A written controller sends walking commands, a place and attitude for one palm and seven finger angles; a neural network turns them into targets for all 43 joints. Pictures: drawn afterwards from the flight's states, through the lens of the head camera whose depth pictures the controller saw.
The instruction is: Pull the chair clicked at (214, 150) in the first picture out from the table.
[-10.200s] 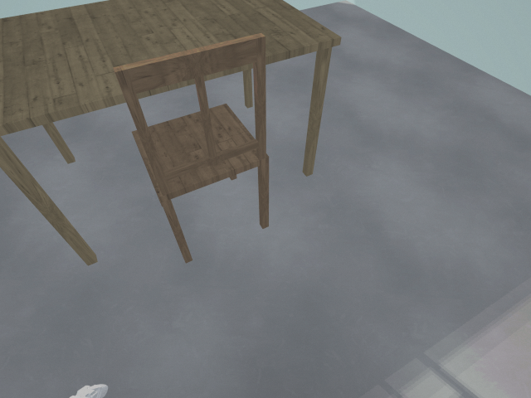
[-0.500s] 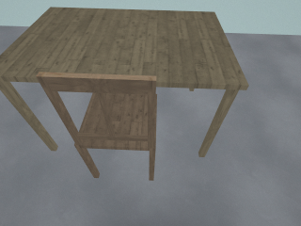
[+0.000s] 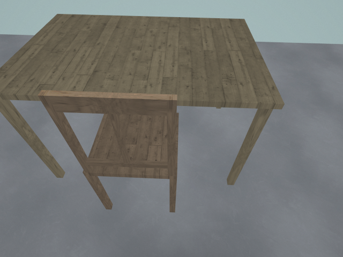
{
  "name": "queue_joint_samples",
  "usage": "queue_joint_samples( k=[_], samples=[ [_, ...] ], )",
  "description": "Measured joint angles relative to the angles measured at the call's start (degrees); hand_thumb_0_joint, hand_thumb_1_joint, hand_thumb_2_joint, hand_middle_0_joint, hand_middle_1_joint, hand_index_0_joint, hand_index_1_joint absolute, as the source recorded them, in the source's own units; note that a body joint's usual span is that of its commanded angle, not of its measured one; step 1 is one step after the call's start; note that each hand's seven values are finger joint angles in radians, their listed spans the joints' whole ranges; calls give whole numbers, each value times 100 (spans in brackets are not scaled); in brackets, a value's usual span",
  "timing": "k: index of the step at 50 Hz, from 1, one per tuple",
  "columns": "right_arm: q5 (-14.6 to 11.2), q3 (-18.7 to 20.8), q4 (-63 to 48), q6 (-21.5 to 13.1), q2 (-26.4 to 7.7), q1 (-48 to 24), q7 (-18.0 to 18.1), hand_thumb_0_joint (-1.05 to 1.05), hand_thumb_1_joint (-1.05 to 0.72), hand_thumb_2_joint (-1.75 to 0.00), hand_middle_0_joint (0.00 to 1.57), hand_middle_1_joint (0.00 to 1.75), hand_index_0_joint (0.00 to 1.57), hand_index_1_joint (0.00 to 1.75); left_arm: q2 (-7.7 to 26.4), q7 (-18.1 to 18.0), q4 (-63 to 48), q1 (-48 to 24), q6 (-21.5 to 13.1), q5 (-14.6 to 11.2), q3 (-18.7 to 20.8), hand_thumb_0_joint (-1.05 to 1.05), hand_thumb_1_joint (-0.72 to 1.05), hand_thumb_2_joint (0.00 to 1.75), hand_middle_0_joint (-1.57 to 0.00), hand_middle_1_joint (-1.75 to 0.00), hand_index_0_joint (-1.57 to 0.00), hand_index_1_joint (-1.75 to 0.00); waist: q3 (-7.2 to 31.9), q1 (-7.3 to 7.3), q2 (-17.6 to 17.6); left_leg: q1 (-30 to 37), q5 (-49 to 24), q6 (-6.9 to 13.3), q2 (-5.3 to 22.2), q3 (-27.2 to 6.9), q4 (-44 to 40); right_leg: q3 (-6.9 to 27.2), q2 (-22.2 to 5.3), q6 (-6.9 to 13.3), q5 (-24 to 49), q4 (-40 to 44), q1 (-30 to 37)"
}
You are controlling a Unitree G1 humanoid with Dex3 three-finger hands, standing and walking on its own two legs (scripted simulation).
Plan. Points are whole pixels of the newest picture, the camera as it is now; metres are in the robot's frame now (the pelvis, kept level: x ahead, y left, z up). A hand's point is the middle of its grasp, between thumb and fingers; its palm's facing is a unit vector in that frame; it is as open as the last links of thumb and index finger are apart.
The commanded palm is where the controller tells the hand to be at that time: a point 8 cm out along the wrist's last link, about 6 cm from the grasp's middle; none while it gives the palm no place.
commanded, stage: shuffle to correct the standing spot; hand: left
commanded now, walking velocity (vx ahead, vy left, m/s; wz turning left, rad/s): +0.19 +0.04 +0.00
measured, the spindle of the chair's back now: (120, 140) +0.50 +0.21 -0.10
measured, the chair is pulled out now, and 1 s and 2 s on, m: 0.00 0.00 0.00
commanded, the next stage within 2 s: come to a stop and stand still in 0.08 s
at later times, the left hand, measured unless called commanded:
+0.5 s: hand out of the picture +0.08 +0.18 -0.17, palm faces +0.06 -0.97 -0.24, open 7.3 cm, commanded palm none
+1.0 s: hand out of the picture +0.12 +0.21 -0.16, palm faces -0.02 -0.96 -0.28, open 7.4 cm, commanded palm none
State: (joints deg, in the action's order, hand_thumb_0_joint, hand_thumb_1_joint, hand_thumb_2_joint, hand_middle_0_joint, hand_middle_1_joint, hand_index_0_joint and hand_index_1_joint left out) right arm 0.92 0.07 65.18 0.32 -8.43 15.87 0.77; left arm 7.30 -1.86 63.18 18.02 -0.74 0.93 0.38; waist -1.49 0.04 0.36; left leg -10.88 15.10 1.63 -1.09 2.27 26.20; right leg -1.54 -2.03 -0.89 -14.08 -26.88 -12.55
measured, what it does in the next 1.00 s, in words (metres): steps on the spot: right foot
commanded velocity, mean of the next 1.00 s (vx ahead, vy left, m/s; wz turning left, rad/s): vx -0.03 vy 0.01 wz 0.00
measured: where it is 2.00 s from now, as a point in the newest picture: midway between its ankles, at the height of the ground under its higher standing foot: outside the picture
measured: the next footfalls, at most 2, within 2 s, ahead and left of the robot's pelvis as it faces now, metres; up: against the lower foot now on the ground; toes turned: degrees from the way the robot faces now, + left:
right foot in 0.90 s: +0.10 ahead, -0.10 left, +0.00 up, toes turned +1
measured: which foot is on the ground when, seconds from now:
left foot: down 0.00-1.00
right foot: down 0.00-0.66, up 0.68-0.88, down 0.90-1.00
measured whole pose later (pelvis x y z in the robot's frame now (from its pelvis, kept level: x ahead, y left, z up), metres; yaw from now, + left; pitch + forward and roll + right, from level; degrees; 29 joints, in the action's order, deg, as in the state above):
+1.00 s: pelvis +0.05 +0.02 -0.01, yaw +0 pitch -1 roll +2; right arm 1.0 -0.1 53.2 0.3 -11.8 13.2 0.8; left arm 10.2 -1.4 54.4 11.9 0.7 0.6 -1.4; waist -1.7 1.1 3.3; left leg -9.7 19.6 3.2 -3.5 4.6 29.7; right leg 1.1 -1.6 -0.2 -17.1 -35.0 -17.4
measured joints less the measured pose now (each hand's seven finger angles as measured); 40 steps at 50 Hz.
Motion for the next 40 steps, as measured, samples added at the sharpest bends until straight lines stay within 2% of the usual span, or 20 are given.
queue_joint_samples(
  k=[9, 14, 18, 25, 27, 29, 30, 32, 33, 34, 37, 40],
  samples=[
    [3, -14, -7, -95, 16, 355, 25, 0, -91, -90, 20, 30, 20, 30, -4, 57, 42, 300, -6, 8, 115, 0, 91, 90, -20, -30, -20, -30, 105, -28, -53, 88, 496, 64, -43, 18, 336, 24, -48, -32, -485, -347, 77],
    [-5, -62, 50, -211, 64, 478, 131, 0, -91, -90, 20, 30, 20, 30, -14, -3, 132, 279, 9, 0, 98, 1, 91, 90, -20, -30, -20, -30, 76, 1, -31, 322, 697, 106, -96, 53, 330, -85, -142, 43, -697, -684, 136],
    [-45, -60, 82, -115, 127, 382, 202, 0, -91, -90, 20, 30, 20, 30, -69, -95, 66, 105, -51, -65, 91, 1, 91, 90, -20, -30, -20, -30, 9, 4, 69, 352, 634, 5, -58, 47, 315, -106, -114, -64, -693, -423, 291],
    [-35, 155, -250, 54, 93, 34, 186, 1, -91, -90, 20, 30, 20, 30, 41, -146, -289, -195, 10, -24, 179, 1, 92, 90, -20, -30, -20, -30, -173, 22, 54, -4, 39, -146, -69, 144, 724, -145, -186, 131, -209, -646, 66],
    [-40, 217, -352, 97, 13, -24, 164, 1, -92, -90, 20, 30, 20, 30, 118, -144, -392, -232, 27, 1, 203, 1, 92, 90, -20, -30, -20, -30, -165, -3, -7, -156, 143, -207, -94, 201, 935, -161, -243, 191, -375, -570, 88],
    [-43, 260, -451, 130, -68, -113, 146, 1, -92, -90, 20, 30, 20, 30, 201, -147, -474, -270, 49, 33, 222, 1, 92, 90, -20, -30, -20, -30, -162, -40, -87, -257, 451, -242, -90, 224, 896, -140, -299, 86, -724, -517, 77],
    [-43, 272, -488, 134, -120, -184, 139, 1, -92, -90, 20, 30, 20, 30, 224, -147, -483, -303, 67, 40, 229, 1, 92, 90, -20, -30, -20, -30, -190, -58, -89, -223, 526, -226, -66, 231, 760, -119, -296, -47, -876, -592, 26],
    [-48, 276, -558, 107, -187, -342, 107, 1, -92, -90, 20, 30, 20, 30, 274, -164, -429, -405, 104, 15, 214, 1, 92, 90, -20, -30, -20, -30, -262, -10, -120, -161, 814, 70, -87, 247, 627, -87, -310, -243, -915, -896, -149],
    [-38, 271, -657, 73, -201, -382, 79, 1, -91, -90, 20, 30, 20, 30, 310, -183, -435, -460, 128, -6, 186, 1, 91, 90, -20, -30, -20, -30, -308, 27, -160, -220, 756, 156, -111, 250, 717, -71, -332, -181, -850, -1125, -269],
    [-26, 254, -788, 20, -220, -369, 67, 1, -91, -90, 20, 30, 20, 30, 336, -190, -469, -505, 165, -27, 158, 1, 91, 90, -20, -30, -20, -30, -327, 51, -165, -233, 695, 188, -121, 239, 740, -4, -297, -83, -1085, -1545, -436],
    [27, 187, -1108, -70, -309, -245, 84, 0, -91, -90, 20, 30, 20, 30, 349, -160, -624, -655, 264, -40, 88, 1, 91, 90, -20, -30, -20, -30, -317, 68, -26, -130, 595, 224, -126, 148, 569, 144, -92, 112, -1599, -2803, -915],
    [61, 126, -1259, -52, -378, -181, 69, 0, -91, -90, 20, 30, 20, 30, 321, -91, -840, -795, 261, -53, 52, 1, 91, 90, -20, -30, -20, -30, -296, 29, 153, -19, 470, 253, -124, 87, 414, 32, -21, 155, -1526, -2686, -1013]
  ],
)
